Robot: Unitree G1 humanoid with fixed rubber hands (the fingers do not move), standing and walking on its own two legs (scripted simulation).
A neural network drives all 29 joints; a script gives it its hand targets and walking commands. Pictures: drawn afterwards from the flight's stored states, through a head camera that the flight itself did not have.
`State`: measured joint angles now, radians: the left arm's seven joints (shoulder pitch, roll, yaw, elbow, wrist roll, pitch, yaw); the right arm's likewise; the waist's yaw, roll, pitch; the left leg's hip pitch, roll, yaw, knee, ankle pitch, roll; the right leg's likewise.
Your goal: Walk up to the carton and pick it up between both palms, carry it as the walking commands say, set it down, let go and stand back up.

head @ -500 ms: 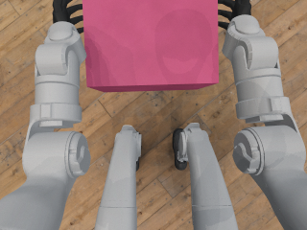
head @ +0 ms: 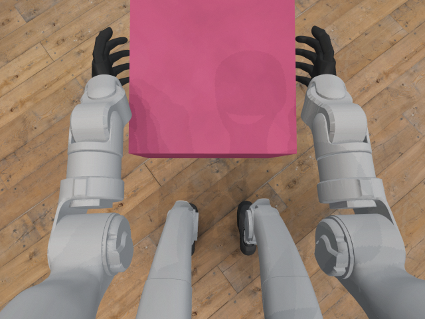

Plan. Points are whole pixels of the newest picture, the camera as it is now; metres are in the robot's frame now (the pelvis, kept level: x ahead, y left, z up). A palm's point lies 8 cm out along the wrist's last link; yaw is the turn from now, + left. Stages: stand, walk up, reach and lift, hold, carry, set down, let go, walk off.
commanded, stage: reach and lift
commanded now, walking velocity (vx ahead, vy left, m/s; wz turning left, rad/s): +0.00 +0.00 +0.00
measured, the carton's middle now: (211, 79) +0.52 +0.02 -0.08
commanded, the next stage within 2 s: none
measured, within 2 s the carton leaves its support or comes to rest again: neither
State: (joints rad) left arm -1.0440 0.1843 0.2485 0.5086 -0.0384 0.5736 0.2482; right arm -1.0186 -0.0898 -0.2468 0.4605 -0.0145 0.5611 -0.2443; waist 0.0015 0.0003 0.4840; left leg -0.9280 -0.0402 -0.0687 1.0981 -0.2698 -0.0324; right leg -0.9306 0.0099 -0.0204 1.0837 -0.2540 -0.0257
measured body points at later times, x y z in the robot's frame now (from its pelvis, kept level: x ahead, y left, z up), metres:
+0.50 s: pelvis +0.01 +0.00 +0.05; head +0.20 +0.00 +0.45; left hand +0.47 +0.18 +0.04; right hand +0.47 -0.16 +0.04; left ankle +0.16 +0.13 -0.64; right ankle +0.16 -0.11 -0.64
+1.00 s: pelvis +0.08 +0.00 +0.08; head +0.05 +0.00 +0.53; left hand +0.45 +0.18 +0.16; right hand +0.46 -0.16 +0.16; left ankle +0.16 +0.13 -0.64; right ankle +0.16 -0.11 -0.64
